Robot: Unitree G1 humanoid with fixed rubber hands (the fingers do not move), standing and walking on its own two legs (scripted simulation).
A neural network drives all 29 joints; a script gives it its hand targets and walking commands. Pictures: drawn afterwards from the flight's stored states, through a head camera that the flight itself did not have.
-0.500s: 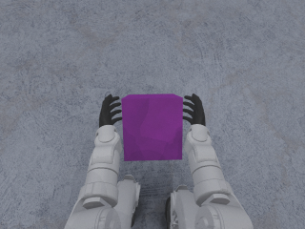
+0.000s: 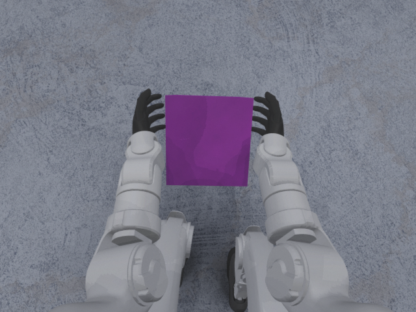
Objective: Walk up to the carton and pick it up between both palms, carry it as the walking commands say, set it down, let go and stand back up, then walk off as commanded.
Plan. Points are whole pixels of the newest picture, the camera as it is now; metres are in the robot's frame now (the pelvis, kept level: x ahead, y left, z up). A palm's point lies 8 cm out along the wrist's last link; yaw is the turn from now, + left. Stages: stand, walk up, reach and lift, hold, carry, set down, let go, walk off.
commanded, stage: set down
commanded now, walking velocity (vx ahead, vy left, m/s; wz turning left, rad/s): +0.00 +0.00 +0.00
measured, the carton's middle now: (207, 135) +0.48 +0.06 -0.16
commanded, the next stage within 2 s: none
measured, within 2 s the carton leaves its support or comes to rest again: neither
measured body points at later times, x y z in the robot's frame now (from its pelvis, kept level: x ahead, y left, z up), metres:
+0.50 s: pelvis +0.00 +0.00 -0.06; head +0.28 +0.03 +0.29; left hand +0.47 +0.19 -0.16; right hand +0.50 -0.06 -0.16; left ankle +0.12 +0.12 -0.53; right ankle +0.08 -0.11 -0.53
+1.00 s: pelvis -0.01 +0.01 -0.12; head +0.32 +0.04 +0.19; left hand +0.50 +0.20 -0.24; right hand +0.53 -0.05 -0.25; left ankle +0.12 +0.12 -0.53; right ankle +0.08 -0.11 -0.53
